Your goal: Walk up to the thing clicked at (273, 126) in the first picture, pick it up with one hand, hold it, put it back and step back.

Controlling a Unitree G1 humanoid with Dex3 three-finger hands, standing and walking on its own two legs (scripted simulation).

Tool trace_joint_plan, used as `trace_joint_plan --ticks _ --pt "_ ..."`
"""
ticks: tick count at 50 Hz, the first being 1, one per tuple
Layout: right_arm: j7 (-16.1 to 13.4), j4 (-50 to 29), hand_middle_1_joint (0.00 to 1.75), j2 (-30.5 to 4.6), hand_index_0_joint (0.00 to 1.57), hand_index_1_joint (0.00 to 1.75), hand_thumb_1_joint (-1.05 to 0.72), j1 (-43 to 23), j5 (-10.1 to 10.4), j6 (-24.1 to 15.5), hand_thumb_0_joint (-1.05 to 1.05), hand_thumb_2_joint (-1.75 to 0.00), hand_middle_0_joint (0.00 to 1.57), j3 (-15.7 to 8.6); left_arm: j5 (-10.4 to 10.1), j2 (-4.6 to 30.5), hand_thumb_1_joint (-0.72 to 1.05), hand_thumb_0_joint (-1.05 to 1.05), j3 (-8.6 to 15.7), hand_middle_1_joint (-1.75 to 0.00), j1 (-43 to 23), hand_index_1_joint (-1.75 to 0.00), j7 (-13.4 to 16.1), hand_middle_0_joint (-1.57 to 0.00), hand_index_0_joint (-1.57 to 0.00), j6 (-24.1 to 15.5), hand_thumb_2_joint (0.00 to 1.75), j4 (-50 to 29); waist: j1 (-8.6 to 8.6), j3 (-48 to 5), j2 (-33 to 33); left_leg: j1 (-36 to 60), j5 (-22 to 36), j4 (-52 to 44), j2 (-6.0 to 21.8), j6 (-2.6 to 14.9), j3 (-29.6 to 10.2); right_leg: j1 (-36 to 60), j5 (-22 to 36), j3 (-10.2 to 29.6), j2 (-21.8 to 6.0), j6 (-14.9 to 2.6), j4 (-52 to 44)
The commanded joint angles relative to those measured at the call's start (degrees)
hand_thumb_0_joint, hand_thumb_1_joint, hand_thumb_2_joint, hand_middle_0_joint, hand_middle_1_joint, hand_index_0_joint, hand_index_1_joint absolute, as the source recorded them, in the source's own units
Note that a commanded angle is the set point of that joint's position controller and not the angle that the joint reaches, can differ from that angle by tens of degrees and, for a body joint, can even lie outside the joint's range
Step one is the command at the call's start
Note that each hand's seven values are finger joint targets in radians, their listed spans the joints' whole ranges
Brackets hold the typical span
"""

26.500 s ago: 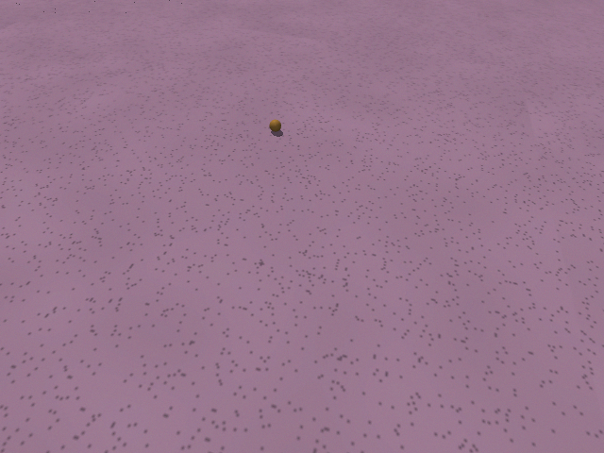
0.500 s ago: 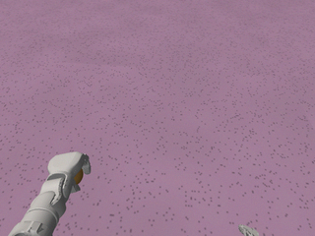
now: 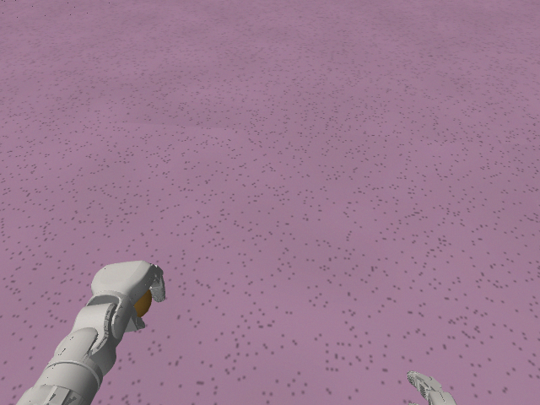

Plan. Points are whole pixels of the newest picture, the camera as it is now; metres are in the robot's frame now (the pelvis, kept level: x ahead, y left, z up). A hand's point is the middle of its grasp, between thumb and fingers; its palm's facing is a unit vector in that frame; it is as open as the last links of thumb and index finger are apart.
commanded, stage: hold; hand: left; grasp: from above
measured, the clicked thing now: (130, 300) +0.32 +0.24 -0.07
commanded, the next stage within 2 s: crouch in 1.36 s
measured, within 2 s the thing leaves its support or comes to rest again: neither
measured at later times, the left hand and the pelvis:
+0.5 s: hand (135, 307) +0.29 +0.21 -0.03, palm faces -0.43 -0.07 -0.90, open 7.2 cm; pelvis +0.00 -0.01 +0.01, yaw +0 degrees
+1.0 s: hand (128, 315) +0.28 +0.21 -0.02, palm faces -0.44 -0.07 -0.89, open 7.5 cm; pelvis -0.01 -0.01 +0.01, yaw +0 degrees
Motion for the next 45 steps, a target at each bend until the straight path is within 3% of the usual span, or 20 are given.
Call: trace_joint_plan --ticks 1,11,15,17,20,22,25,26,27,35,38,40,43,45 --pt "-0.63 -7.25 0.3 -7.9 0.2 0.3 -0.9 -3.0 0.06 -2.06 0.0 -0.9 0.2 -2.44 -0.03 11.59 0.56 0.0 5.47 -0.85 -18.66 -0.79 1.93 -0.84 -0.9 0.04 0.73 -11.29 0.08 -14.74 -0.88 10.29 14.39 -5.09 -2.69 0.85 -0.09 4.31 14.08 -1.43 3.14 -1.77 -6.32" --pt "-0.73 -8.36 0.3 -7.58 0.2 0.3 -0.9 -4.4 0.31 -1.17 0.0 -0.9 0.2 -2.12 0.06 11.06 0.55 0.0 4.76 -0.86 -17.52 -0.79 0.16 -0.82 -0.89 0.37 0.7 -12.73 0.25 -13.56 -1.91 12.2 14.31 -7.14 -2.85 1.31 0.35 5.9 14.28 -1.3 2.82 -1.51 -8.4" --pt "-0.81 -8.55 0.3 -7.57 0.2 0.3 -0.9 -4.77 0.36 -0.92 0.0 -0.9 0.2 -2.04 -0.21 11.75 0.54 0.0 5.75 -0.86 -16.68 -0.79 -0.15 -0.83 -0.89 0.5 0.72 -13.49 0.53 -13.33 -1.5 13.01 14.64 -7.96 -2.72 1.33 0.46 6.58 14.39 -1.43 2.85 -1.66 -8.9" --pt "-0.84 -8.67 0.3 -7.51 0.2 0.3 -0.9 -4.85 0.38 -0.88 0.0 -0.9 0.2 -1.82 -0.14 11.22 0.55 0.0 5.05 -0.88 -17.7 -0.8 -0.3 -0.81 -0.88 0.4 0.71 -14.23 0.17 -12.85 -2.16 13.13 13.85 -8.25 -2.74 1.46 0.54 6.47 13.73 -1.28 2.83 -1.52 -9.42" --pt "-0.91 -9.03 0.3 -7.59 0.2 0.3 -0.9 -5.7 0.56 -0.75 0.0 -0.9 0.2 -1.96 -0.32 12.07 0.56 0.0 6.33 -0.87 -16.21 -0.8 -0.49 -0.82 -0.89 0.43 0.72 -14.03 1.05 -12.65 -1.52 13.51 13.54 -8.8 -2.85 1.41 0.71 6.94 13.15 -1.26 2.67 -1.56 -10.01" --pt "-0.91 -9.16 0.3 -7.5 0.2 0.3 -0.9 -5.64 0.52 -0.73 0.0 -0.9 0.2 -1.74 -0.36 11.28 0.54 0.0 5.14 -0.87 -17.07 -0.8 -0.75 -0.82 -0.88 0.39 0.72 -15.19 0.56 -12.63 -2.32 13.65 13.03 -9.19 -2.71 1.46 0.59 7.32 12.63 -1.3 2.79 -1.59 -10.22" --pt "-1.02 -9.39 0.3 -7.49 0.2 0.3 -0.9 -6.24 0.65 -0.59 0.0 -0.9 0.2 -1.77 -0.69 11.83 0.54 0.0 6.06 -0.86 -16.41 -0.8 -1.0 -0.81 -0.88 0.38 0.72 -15.18 0.82 -11.87 -1.3 14.17 12.49 -9.95 -2.6 1.3 0.65 7.12 11.74 -1.39 2.91 -1.74 -10.62" --pt "-1.01 -9.52 0.3 -7.42 0.2 0.3 -0.9 -6.26 0.62 -0.62 0.0 -0.9 0.2 -1.74 -0.32 10.79 0.52 0.0 4.72 -0.88 -15.97 -0.81 -1.28 -0.79 -0.86 0.37 0.7 -15.25 0.47 -11.66 -2.31 14.17 12.67 -10.02 -2.65 1.4 0.6 7.22 12.01 -1.32 2.81 -1.72 -10.71" --pt "-1.09 -9.55 0.3 -7.52 0.2 0.3 -0.9 -6.45 0.63 -0.58 0.0 -0.9 0.2 -1.7 -0.42 11.96 0.52 0.0 5.9 -0.85 -15.84 -0.79 -1.39 -0.8 -0.87 0.29 0.71 -15.71 0.97 -11.62 -1.63 14.27 12.33 -10.25 -2.67 1.41 0.73 7.42 11.63 -1.35 2.76 -1.76 -11.04" --pt "-1.27 -10.23 0.3 -7.12 0.2 0.3 -0.9 -7.72 0.82 -0.41 0.0 -0.9 0.2 -1.3 -0.74 12.14 0.52 0.0 6.11 -0.86 -14.58 -0.8 -2.21 -0.82 -0.88 0.29 0.74 -17.43 1.14 -10.92 -2.17 15.01 11.4 -11.13 -2.98 1.68 0.95 8.16 10.82 -1.06 2.39 -1.49 -12.55" --pt "-1.42 -10.02 0.3 -7.26 0.2 0.3 -0.9 -7.58 0.82 -0.39 0.0 -0.9 0.2 -1.3 -0.6 12.83 0.49 0.0 6.39 -0.86 -17.01 -0.8 -2.46 -0.79 -0.85 0.05 0.73 -18.76 0.96 -11.33 -0.97 15.9 11.62 -11.62 -2.65 1.44 0.72 7.91 10.67 -1.31 2.75 -1.79 -12.37" --pt "-1.41 -10.42 0.3 -7.1 0.2 0.3 -0.9 -8.19 0.93 -0.39 0.0 -0.9 0.2 -1.24 -0.83 11.79 0.49 0.0 6.14 -0.86 -13.72 -0.8 -2.63 -0.79 -0.85 0.08 0.73 -18.26 1.27 -10.41 -1.84 15.66 10.72 -11.83 -2.86 1.55 0.86 8.2 9.85 -1.22 2.59 -1.76 -12.88" --pt "-1.55 -10.28 0.3 -7.08 0.2 0.3 -0.9 -8.4 0.99 -0.33 0.0 -0.9 0.2 -1.05 -0.81 12.12 0.48 0.0 6.15 -0.87 -14.14 -0.81 -2.95 -0.79 -0.84 0.02 0.74 -16.78 1.17 -8.57 -1.45 14.88 9.76 -12.47 -2.65 1.37 0.61 7.37 8.55 -1.49 2.8 -1.97 -13.14" --pt "-1.5 -10.53 0.3 -6.88 0.2 0.3 -0.9 -8.35 0.95 -0.45 0.0 -0.9 0.2 -1.13 -0.73 11.84 0.47 0.0 5.59 -0.86 -15.15 -0.8 -3.05 -0.78 -0.84 -0.4 0.75 -19.9 1.07 -10.84 -1.71 15.86 11.03 -12.09 -2.87 1.54 0.69 8.15 10.08 -1.24 2.56 -1.79 -12.95"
